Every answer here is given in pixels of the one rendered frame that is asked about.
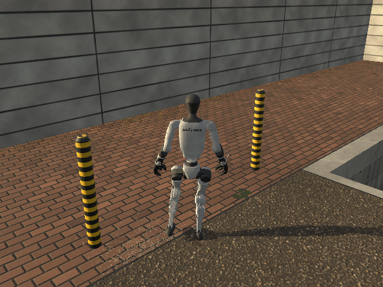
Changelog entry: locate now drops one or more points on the robot right forearm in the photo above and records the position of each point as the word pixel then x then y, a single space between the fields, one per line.
pixel 221 157

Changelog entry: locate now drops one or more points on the robot thigh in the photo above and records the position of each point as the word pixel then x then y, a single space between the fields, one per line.
pixel 202 183
pixel 176 177

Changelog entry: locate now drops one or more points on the robot left thigh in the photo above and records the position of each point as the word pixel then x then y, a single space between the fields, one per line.
pixel 176 177

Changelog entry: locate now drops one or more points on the left robot upper arm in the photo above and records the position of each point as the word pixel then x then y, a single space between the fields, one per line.
pixel 173 125

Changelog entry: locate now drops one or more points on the robot right hand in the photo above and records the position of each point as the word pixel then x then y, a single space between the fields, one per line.
pixel 219 166

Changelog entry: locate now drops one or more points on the right robot upper arm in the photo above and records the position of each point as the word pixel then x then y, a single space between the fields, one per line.
pixel 210 125

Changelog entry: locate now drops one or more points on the robot left hand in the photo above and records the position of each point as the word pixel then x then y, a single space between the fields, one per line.
pixel 156 167

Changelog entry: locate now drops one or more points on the robot left forearm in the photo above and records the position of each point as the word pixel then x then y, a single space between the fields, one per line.
pixel 161 156

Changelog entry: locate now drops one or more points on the robot right thigh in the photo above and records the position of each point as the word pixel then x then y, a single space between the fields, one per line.
pixel 202 183

